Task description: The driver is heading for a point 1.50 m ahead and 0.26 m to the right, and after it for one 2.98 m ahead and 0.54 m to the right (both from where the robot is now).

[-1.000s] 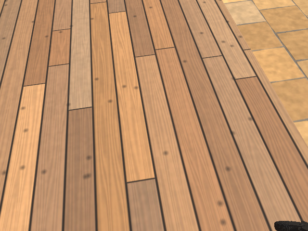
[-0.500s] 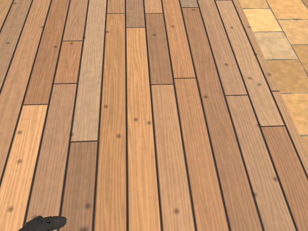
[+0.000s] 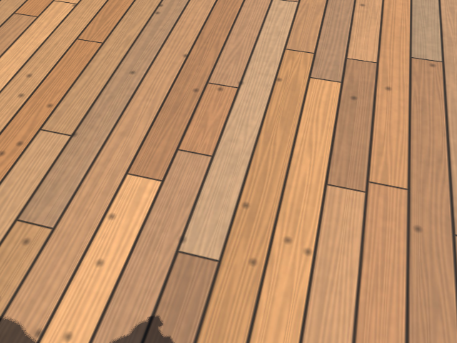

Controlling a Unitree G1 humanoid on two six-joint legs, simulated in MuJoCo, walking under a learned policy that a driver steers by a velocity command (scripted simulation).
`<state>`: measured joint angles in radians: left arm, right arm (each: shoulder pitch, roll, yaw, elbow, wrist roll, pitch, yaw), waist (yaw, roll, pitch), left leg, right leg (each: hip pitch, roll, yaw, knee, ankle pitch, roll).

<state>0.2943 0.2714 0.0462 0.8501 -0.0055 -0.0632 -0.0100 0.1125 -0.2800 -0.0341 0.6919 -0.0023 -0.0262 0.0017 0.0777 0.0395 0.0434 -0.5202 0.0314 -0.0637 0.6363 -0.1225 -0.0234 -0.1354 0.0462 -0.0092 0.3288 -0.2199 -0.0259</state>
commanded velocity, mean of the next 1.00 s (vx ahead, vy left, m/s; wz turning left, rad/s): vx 0.06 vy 0.00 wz -0.26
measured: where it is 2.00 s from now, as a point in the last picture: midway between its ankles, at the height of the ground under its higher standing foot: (283, 325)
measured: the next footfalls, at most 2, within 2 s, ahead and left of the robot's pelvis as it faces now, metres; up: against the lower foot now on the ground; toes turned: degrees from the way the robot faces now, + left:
left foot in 0.06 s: +0.16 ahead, +0.13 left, +0.00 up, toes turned -2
right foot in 0.46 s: +0.08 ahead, -0.13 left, +0.00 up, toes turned -13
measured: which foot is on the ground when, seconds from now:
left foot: up 0.00-0.04, down 0.06-0.46, up 0.48-0.92, down 0.94-1.00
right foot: down 0.00-0.08, up 0.10-0.44, down 0.46-0.98, up 1.00-1.00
